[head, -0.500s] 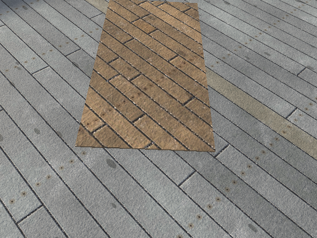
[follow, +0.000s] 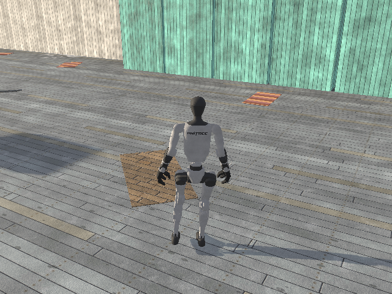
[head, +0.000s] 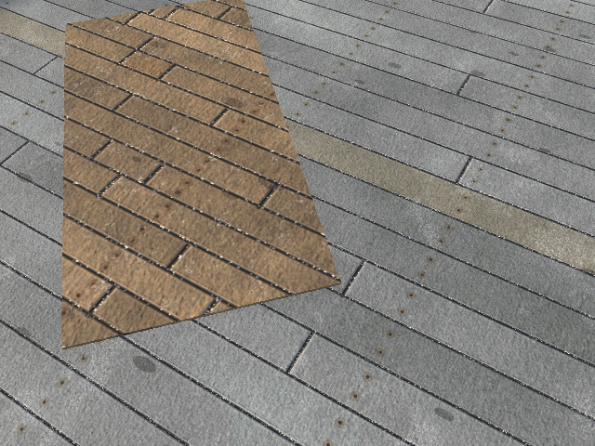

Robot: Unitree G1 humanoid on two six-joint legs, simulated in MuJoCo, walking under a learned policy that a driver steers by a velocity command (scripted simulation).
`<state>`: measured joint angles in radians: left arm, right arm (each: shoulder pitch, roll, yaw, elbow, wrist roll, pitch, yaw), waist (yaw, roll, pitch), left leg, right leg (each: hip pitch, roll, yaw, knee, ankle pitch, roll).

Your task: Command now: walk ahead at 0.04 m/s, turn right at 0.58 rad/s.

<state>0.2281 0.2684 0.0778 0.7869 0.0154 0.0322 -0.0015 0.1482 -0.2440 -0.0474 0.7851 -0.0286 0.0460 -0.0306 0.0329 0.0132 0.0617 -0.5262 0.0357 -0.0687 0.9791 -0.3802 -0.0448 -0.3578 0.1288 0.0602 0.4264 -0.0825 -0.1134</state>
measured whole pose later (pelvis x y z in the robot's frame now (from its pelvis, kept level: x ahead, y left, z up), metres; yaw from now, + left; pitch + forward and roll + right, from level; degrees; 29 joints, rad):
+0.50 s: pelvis +0.00 +0.05 +0.01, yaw -18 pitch +1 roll -1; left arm 0.21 0.32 0.09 0.77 0.02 0.09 -0.04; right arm 0.20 -0.24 -0.03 0.72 -0.03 0.01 -0.04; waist 0.00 -0.05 0.05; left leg -0.19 0.02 0.09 0.42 -0.24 0.04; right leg -0.45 0.04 0.06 1.02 -0.41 0.06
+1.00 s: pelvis +0.07 -0.03 +0.01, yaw -34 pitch +1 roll +0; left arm 0.42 0.26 0.04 0.82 0.01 -0.04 -0.01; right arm 0.19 -0.31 -0.06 0.75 -0.04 0.01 0.05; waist 0.04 0.05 0.01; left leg -0.61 0.08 0.01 0.82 -0.13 -0.04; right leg 0.03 0.10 0.12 0.22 -0.27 -0.09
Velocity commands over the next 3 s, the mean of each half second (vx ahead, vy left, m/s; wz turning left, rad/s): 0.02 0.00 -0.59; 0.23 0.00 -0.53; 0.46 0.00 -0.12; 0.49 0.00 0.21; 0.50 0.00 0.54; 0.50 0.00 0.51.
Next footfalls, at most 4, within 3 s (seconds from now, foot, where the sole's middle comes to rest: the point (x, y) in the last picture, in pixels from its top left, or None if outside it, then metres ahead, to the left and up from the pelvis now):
0.22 left None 0.06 0.14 -0.77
0.68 right None -0.03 -0.06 -0.77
1.18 left None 0.35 -0.08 -0.77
1.70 right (525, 430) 0.49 -0.41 -0.77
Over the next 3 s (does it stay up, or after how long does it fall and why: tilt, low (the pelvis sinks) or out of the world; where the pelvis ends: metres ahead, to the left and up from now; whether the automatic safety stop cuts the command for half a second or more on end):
stays up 1.06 -0.50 0.01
